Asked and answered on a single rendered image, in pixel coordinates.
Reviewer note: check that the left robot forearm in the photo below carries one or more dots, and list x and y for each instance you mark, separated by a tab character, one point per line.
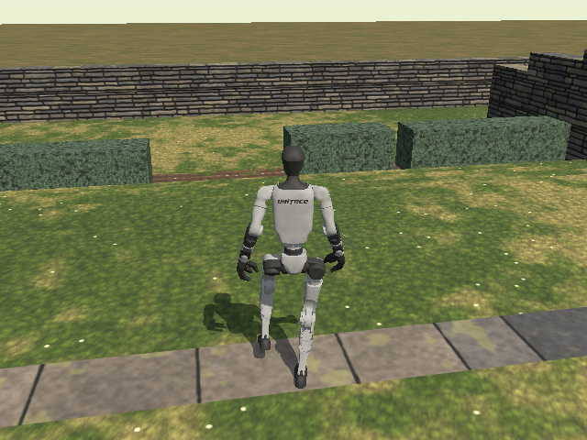
247	246

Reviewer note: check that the right robot forearm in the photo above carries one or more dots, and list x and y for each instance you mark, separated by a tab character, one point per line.
336	243

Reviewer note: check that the left robot upper arm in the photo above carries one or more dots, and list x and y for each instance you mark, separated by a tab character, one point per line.
264	194

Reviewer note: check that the robot right thigh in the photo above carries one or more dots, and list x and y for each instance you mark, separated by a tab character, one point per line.
315	272

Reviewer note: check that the right robot hand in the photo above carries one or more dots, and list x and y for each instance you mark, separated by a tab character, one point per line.
332	258

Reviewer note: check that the left robot hand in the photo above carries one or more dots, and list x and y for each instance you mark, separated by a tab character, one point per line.
247	267

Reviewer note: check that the right robot foot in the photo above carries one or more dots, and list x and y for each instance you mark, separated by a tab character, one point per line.
300	380

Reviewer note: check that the right robot upper arm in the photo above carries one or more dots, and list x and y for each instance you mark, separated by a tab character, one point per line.
322	195

